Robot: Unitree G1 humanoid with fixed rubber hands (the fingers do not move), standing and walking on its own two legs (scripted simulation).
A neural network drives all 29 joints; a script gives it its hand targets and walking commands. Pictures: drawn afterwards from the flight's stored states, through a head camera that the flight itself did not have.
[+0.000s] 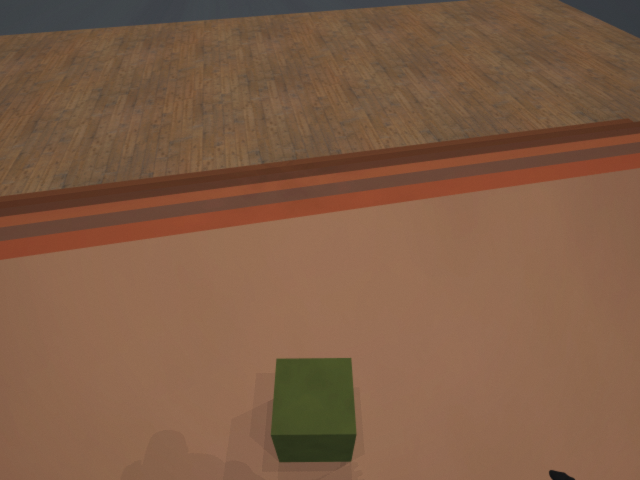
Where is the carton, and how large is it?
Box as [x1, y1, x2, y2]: [271, 358, 355, 461]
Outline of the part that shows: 276,359 271,436 279,461 350,461 355,439 355,419 350,358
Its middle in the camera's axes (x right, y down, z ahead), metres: -0.01 +0.48 +1.10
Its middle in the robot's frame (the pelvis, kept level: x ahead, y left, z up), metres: +0.46 +0.03 -0.66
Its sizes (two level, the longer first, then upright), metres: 0.210 0.200 0.250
